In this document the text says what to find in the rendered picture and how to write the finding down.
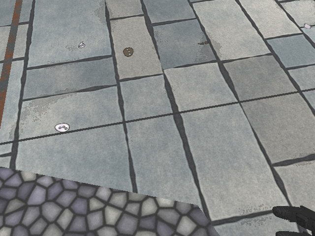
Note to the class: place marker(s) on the robot right hand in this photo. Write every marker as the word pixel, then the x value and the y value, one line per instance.
pixel 302 215

